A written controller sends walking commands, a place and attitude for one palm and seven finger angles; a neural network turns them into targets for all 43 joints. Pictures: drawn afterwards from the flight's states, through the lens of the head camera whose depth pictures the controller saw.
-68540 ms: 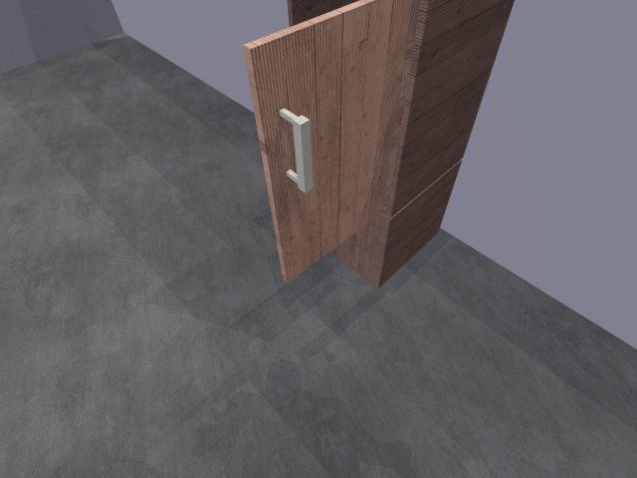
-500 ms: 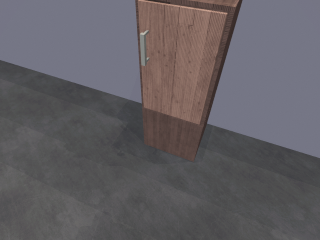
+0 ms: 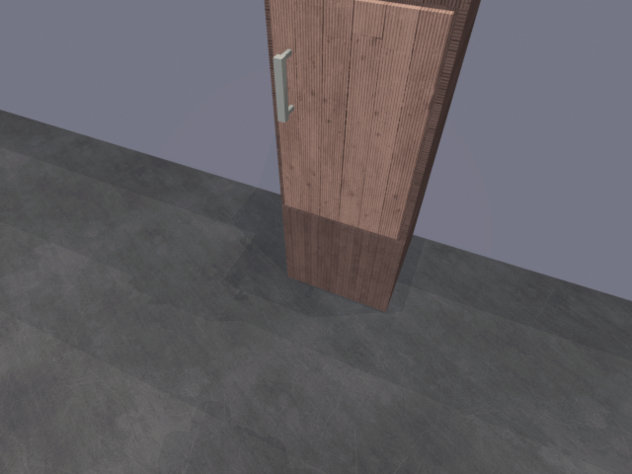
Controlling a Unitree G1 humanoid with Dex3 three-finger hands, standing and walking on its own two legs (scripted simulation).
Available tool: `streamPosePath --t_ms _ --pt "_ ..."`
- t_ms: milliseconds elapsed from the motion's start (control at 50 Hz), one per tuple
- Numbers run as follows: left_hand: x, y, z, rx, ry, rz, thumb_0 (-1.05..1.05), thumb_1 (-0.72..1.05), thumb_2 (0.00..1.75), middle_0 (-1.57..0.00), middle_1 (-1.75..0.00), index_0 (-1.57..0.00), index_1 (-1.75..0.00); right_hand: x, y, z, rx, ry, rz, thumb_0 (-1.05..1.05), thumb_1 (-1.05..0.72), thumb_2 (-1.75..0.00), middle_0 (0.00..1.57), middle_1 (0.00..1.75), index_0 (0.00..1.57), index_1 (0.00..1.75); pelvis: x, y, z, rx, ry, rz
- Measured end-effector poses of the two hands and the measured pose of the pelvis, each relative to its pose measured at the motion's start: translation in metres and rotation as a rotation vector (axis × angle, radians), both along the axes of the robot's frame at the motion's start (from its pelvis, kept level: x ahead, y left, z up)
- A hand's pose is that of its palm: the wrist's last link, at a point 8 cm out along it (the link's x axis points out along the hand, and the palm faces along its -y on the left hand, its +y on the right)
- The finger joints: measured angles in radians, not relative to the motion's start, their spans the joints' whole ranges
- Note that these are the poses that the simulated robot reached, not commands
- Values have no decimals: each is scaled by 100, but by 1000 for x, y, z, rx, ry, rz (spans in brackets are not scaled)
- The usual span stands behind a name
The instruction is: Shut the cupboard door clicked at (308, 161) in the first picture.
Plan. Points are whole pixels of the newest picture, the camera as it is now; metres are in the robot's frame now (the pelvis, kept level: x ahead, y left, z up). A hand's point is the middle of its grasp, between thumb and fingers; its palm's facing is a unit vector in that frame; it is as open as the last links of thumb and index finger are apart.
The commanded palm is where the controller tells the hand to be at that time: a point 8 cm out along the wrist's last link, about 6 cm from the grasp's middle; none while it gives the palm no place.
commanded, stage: look to check the result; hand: left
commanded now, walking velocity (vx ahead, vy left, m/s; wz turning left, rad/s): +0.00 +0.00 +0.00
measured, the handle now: (285, 86) +0.88 +0.11 +0.06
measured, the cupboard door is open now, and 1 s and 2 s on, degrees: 0 0 0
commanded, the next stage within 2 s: stand and wait in 0.18 s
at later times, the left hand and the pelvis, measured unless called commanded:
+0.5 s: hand out of the picture -0.01 +0.15 -0.18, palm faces +0.05 -0.98 -0.18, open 7.4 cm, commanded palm none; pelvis +0.02 -0.01 +0.00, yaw +0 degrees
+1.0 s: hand out of the picture -0.01 +0.15 -0.17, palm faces +0.05 -0.98 -0.18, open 7.4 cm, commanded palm none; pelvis +0.02 -0.02 +0.00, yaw +0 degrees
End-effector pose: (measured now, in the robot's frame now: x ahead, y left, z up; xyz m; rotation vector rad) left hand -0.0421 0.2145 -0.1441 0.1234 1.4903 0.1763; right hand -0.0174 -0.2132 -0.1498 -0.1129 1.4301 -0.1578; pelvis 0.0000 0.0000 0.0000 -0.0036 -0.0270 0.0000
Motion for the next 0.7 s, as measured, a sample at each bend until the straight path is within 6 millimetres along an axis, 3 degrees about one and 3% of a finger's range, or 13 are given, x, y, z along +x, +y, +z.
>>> streamPosePath --t_ms 320,700 --pt "24 -11 -2 -16 -43 -4 0 91 90 -20 -30 -19 -30 23 -11 2 -16 -27 18 1 -91 -90 20 30 20 30 10 -6 1 3 -1 5" --pt "29 -12 0 2 -31 2 0 91 90 -20 -30 -19 -30 27 -14 1 -8 -11 16 1 -91 -90 20 30 20 30 19 -12 1 5 -4 5"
